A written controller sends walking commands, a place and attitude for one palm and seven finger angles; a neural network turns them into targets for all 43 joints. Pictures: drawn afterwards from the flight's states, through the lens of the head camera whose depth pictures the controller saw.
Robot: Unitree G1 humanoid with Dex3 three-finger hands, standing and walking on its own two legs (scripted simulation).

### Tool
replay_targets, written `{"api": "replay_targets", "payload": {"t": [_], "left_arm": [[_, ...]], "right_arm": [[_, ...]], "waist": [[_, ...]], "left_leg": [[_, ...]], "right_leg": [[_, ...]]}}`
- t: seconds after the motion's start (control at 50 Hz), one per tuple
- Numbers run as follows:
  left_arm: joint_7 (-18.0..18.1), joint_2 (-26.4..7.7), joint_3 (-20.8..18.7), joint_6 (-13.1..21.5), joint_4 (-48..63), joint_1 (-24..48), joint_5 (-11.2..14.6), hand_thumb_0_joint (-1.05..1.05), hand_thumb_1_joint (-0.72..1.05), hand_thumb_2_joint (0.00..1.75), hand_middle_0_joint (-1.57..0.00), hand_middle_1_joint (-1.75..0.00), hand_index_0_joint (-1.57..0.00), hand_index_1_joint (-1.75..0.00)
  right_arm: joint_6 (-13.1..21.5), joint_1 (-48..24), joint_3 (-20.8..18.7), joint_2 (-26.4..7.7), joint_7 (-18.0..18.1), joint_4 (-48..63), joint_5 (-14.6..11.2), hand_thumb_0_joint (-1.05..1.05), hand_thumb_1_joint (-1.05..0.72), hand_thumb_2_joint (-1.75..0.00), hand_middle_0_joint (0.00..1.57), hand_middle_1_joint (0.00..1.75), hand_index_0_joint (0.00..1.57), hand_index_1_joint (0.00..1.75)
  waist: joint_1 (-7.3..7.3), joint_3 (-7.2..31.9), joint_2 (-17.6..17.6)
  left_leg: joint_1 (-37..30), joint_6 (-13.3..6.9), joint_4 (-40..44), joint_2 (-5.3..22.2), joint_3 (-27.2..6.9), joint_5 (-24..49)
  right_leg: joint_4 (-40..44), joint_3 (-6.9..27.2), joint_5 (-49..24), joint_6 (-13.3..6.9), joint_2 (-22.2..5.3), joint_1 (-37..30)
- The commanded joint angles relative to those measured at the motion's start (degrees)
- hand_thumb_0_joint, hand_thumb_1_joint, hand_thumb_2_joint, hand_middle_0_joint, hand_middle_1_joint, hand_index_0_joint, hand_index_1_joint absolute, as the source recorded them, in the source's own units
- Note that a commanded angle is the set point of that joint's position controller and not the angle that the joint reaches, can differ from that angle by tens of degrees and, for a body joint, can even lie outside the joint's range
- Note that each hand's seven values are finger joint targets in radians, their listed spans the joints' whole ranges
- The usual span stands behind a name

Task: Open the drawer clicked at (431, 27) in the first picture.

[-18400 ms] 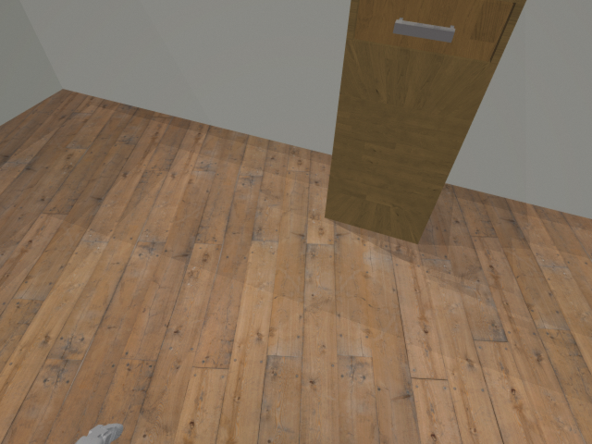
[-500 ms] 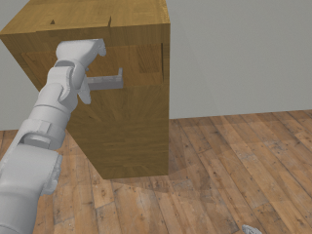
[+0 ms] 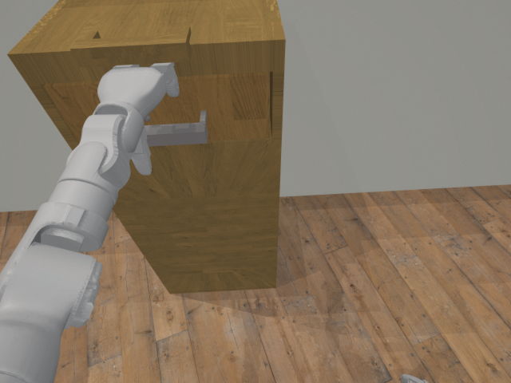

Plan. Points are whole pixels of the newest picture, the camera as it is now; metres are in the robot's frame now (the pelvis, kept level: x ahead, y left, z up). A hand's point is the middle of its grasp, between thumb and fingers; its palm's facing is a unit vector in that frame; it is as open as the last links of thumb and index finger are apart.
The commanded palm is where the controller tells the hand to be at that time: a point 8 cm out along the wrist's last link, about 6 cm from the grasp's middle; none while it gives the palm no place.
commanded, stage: move the hooked fingers above the handle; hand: left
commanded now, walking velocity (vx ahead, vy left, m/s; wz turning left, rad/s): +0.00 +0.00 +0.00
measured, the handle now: (164, 126) +0.52 +0.18 +0.12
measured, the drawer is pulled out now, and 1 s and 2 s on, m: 0.00 0.00 0.00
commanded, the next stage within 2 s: lower the fingers behind the handle in 0.70 s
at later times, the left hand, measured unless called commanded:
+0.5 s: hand (159, 113) +0.48 +0.17 +0.18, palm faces +0.03 -0.02 -1.00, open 13.8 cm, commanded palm +0.46 +0.19 +0.24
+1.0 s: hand (150, 133) +0.46 +0.18 +0.16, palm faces -0.02 -0.01 -1.00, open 13.8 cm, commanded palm +0.44 +0.20 +0.23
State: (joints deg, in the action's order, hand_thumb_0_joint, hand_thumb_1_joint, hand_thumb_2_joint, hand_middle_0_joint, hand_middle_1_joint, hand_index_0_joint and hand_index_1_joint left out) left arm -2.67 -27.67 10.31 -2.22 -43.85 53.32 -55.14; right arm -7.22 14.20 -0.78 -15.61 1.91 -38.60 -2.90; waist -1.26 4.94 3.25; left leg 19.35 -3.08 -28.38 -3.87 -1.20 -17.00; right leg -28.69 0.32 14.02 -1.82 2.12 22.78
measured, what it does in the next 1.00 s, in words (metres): stands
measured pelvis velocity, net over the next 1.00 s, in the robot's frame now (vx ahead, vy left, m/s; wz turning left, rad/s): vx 0.00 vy -0.01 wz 0.01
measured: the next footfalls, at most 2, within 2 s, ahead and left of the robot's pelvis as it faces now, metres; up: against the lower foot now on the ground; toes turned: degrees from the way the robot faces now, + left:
none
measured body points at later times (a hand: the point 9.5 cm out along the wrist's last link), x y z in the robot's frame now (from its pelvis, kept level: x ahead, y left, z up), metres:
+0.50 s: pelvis +0.00 +0.00 +0.00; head +0.04 -0.03 +0.45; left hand +0.48 +0.17 +0.23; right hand +0.10 -0.26 -0.13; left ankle -0.04 +0.09 -0.74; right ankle +0.00 -0.10 -0.74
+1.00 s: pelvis +0.00 -0.01 +0.00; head +0.03 -0.03 +0.45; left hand +0.45 +0.18 +0.21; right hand +0.14 -0.26 -0.12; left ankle -0.04 +0.09 -0.74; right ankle +0.00 -0.10 -0.74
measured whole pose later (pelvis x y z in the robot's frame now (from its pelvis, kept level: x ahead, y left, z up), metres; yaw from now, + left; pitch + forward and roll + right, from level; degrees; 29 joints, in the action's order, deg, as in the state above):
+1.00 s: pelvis +0.00 -0.01 +0.00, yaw +1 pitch +7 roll +0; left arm -5.6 -27.1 12.4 -2.1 -40.7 50.2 -53.7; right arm -7.1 11.7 -0.5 -16.0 2.6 -37.5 -3.3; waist -0.4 4.7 3.1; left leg 18.7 -2.7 -28.9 -3.7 -2.1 -17.3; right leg -29.1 -0.6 14.5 -2.3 2.2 21.9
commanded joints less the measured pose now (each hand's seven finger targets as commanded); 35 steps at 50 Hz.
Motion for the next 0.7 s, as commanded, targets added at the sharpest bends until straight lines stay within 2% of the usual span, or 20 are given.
{"api": "replay_targets", "payload": {"t": [0.0,0.02,0.06,0.1,0.12,0.16,0.18,0.2,0.26,0.3,0.34,0.36,0.44,0.48,0.52,0.56,0.58,0.64,0.66,0.68], "left_arm": [[4.0,-15.7,-7.7,-2.3,7.2,31.4,-0.6,0.00,-0.50,0.30,-0.30,-1.20,-0.30,-1.20],[3.8,-15.1,-7.4,-3.1,5.9,30.2,-0.5,0.00,-0.50,0.30,-0.30,-1.20,-0.30,-1.20],[3.0,-16.8,-8.2,-4.5,3.5,28.5,-0.8,0.00,-0.50,0.30,-0.30,-1.20,-0.30,-1.20],[2.5,-19.8,-9.4,-3.6,6.3,31.7,-1.1,0.00,-0.50,0.30,-0.30,-1.20,-0.30,-1.20],[2.2,-17.0,-7.2,-3.2,7.5,32.0,-1.3,0.00,-0.50,0.30,-0.30,-1.20,-0.30,-1.20],[1.7,-15.0,-5.4,-1.8,10.7,33.6,-1.7,0.00,-0.50,0.30,-0.30,-1.20,-0.30,-1.20],[1.1,-12.5,-3.6,-1.2,12.5,33.0,-1.0,0.00,-0.50,0.30,-0.30,-1.20,-0.30,-1.20],[1.0,-13.7,-4.7,-0.8,12.5,32.7,-0.9,0.00,-0.50,0.30,-0.30,-1.20,-0.30,-1.20],[0.4,-8.9,-1.1,-0.4,12.8,33.1,0.4,0.00,-0.50,0.30,-0.30,-1.20,-0.30,-1.20],[0.4,-8.8,-1.2,-0.7,10.5,34.1,1.1,0.00,-0.50,0.30,-0.30,-1.20,-0.30,-1.20],[1.2,-10.8,-3.4,-1.2,8.0,33.7,0.8,0.00,-0.50,0.30,-0.30,-1.20,-0.30,-1.20],[1.6,-10.4,-3.1,-1.4,7.4,34.7,0.7,0.00,-0.50,0.30,-0.30,-1.20,-0.30,-1.20],[3.9,-17.6,-9.5,-1.6,6.9,33.1,-1.1,0.00,-0.50,0.30,-0.30,-1.20,-0.30,-1.20],[4.3,-18.2,-10.5,-2.1,7.1,31.2,-1.5,0.00,-0.50,0.30,-0.30,-1.20,-0.30,-1.20],[4.4,-17.6,-10.0,-3.2,6.8,28.4,-1.8,0.00,-0.50,0.30,-0.30,-1.20,-0.30,-1.20],[4.1,-19.5,-11.4,-4.1,6.8,25.8,-1.7,0.00,-0.50,0.30,-0.30,-1.20,-0.30,-1.20],[3.9,-21.3,-12.6,-4.1,7.5,26.0,-1.8,0.00,-0.50,0.30,-0.30,-1.20,-0.30,-1.20],[2.9,-20.8,-11.2,-4.6,10.3,25.0,-2.0,0.00,-0.50,0.30,-0.30,-1.20,-0.30,-1.20],[2.2,-17.8,-8.6,-4.8,11.9,24.8,-1.7,0.00,-0.50,0.30,-0.30,-1.20,-0.30,-1.20],[1.4,-16.4,-7.7,-4.9,12.2,24.2,-1.3,0.00,-0.50,0.30,-0.30,-1.20,-0.30,-1.20]], "right_arm": [[1.4,-1.2,-1.7,-6.5,0.2,6.0,-0.1,0.00,-0.90,-0.90,0.20,0.30,0.20,0.30],[1.3,-1.1,-1.7,-6.7,0.2,6.0,-0.2,0.00,-0.90,-0.90,0.20,0.30,0.20,0.30],[0.8,-1.7,-1.3,-7.2,0.6,6.2,-0.4,0.00,-0.90,-0.90,0.20,0.30,0.20,0.30],[0.8,-2.2,-1.3,-7.3,1.0,6.9,-0.5,0.00,-0.90,-0.90,0.20,0.30,0.20,0.30],[0.9,-2.4,-1.4,-6.8,1.1,7.4,-0.5,0.00,-0.90,-0.90,0.20,0.30,0.20,0.30],[1.2,-1.6,-1.8,-6.6,1.0,7.4,-0.4,0.00,-0.90,-0.90,0.20,0.30,0.20,0.30],[1.3,-1.6,-2.1,-6.4,0.9,8.0,-0.4,0.00,-0.90,-0.90,0.20,0.30,0.20,0.30],[1.5,-1.1,-2.2,-6.5,0.9,7.5,-0.4,0.00,-0.90,-0.90,0.20,0.30,0.20,0.30],[1.8,-0.7,-2.3,-6.2,0.7,7.1,-0.5,0.00,-0.90,-0.90,0.20,0.30,0.20,0.30],[1.8,-0.3,-2.1,-6.5,0.5,6.2,-0.6,0.00,-0.90,-0.90,0.20,0.30,0.20,0.30],[1.7,-0.1,-1.9,-6.6,0.6,5.7,-0.6,0.00,-0.90,-0.90,0.20,0.30,0.20,0.30],[1.7,0.0,-1.8,-6.6,0.5,5.6,-0.4,0.00,-0.90,-0.90,0.20,0.30,0.20,0.30],[1.4,-0.4,-1.5,-6.5,0.6,6.0,0.2,0.00,-0.90,-0.90,0.20,0.30,0.20,0.30],[1.2,-1.2,-1.6,-6.4,0.4,6.6,0.4,0.00,-0.90,-0.90,0.20,0.30,0.20,0.30],[1.0,-1.8,-1.4,-6.4,0.2,7.0,0.3,0.00,-0.90,-0.90,0.20,0.30,0.20,0.30],[0.6,-2.7,-1.3,-6.7,0.3,7.4,0.1,0.00,-0.90,-0.90,0.20,0.30,0.20,0.30],[0.4,-3.1,-1.3,-7.0,0.4,7.8,0.0,0.00,-0.90,-0.90,0.20,0.30,0.20,0.30],[0.4,-3.8,-1.3,-6.9,0.8,8.5,-0.4,0.00,-0.90,-0.90,0.20,0.30,0.20,0.30],[0.4,-4.0,-1.4,-6.7,0.7,8.9,-0.6,0.00,-0.90,-0.90,0.20,0.30,0.20,0.30],[0.5,-3.8,-1.7,-6.8,0.7,9.0,-0.7,0.00,-0.90,-0.90,0.20,0.30,0.20,0.30]], "waist": [[0.20,21.2,-2.0],[0.17,20.6,-3.6],[0.16,18.2,-6.1],[0.26,21.1,-5.8],[-0.07,21.7,-4.9],[-0.79,23.4,-3.2],[-1.08,23.9,-2.7],[-1.31,23.5,-2.2],[-2.14,21.0,-0.9],[-2.51,18.5,-1.8],[-1.93,17.8,-1.9],[-1.86,18.4,-2.0],[0.74,23.8,-2.8],[1.52,25.7,-4.6],[1.85,24.2,-4.6],[2.37,22.4,-6.4],[2.58,23.4,-7.2],[1.95,23.0,-6.3],[1.39,22.5,-4.9],[0.70,22.1,-5.8]], "left_leg": [[-6.0,1.7,1.8,2.5,0.0,26.7],[-5.4,1.6,2.0,2.6,0.1,25.8],[-3.2,1.0,2.7,2.6,0.8,22.4],[-2.9,0.7,2.8,2.4,0.9,21.9],[-4.2,0.5,2.5,2.3,0.8,22.5],[-7.2,0.6,1.7,2.6,0.2,25.2],[-8.6,0.5,1.2,2.6,0.2,26.4],[-9.3,0.5,0.9,2.7,-0.1,26.0],[-11.0,1.1,0.8,2.6,-0.7,26.6],[-9.7,1.3,1.2,2.5,-0.9,24.3],[-8.1,1.5,1.5,2.2,-0.8,23.2],[-7.5,1.5,1.7,2.1,-0.8,22.9],[-5.2,1.5,1.6,2.2,0.1,26.3],[-4.4,1.4,1.5,2.3,0.6,28.1],[-3.9,1.2,1.6,2.7,1.0,28.4],[-2.5,0.9,2.3,2.7,1.5,26.7],[-1.9,0.8,2.4,2.5,1.7,26.2],[-2.3,0.2,2.3,2.4,2.0,25.8],[-3.6,0.1,2.1,2.4,1.9,26.1],[-4.3,0.0,1.8,2.6,1.8,25.9]], "right_leg": [[0.8,0.1,-17.5,-1.1,-1.2,-12.6],[0.9,0.0,-17.4,-0.9,-1.3,-12.6],[1.6,0.2,-16.8,-0.6,-1.5,-13.3],[1.4,0.9,-17.7,-0.4,-1.9,-16.0],[1.1,1.0,-17.8,-0.5,-1.9,-15.3],[1.0,0.8,-18.2,-0.5,-1.7,-13.5],[1.2,1.0,-18.3,-0.5,-1.6,-13.2],[1.3,1.0,-17.7,-0.5,-1.5,-12.0],[1.6,0.2,-15.9,-0.6,-1.2,-8.3],[2.1,-0.1,-14.1,-0.7,-1.0,-7.0],[1.9,-0.2,-14.1,-0.9,-0.9,-7.4],[1.7,-0.1,-14.1,-0.9,-0.9,-7.9],[0.3,0.6,-18.8,-1.0,-1.3,-14.3],[-0.1,0.7,-21.1,-0.9,-1.6,-17.2],[-0.4,0.7,-22.2,-0.7,-1.7,-17.1],[0.1,0.9,-22.2,-0.4,-1.8,-18.0],[0.3,1.2,-22.5,-0.4,-2.0,-19.9],[0.3,1.6,-24.1,-0.1,-2.2,-20.2],[0.5,1.5,-23.8,-0.1,-2.2,-18.9],[1.0,1.5,-23.1,-0.2,-2.2,-18.3]]}}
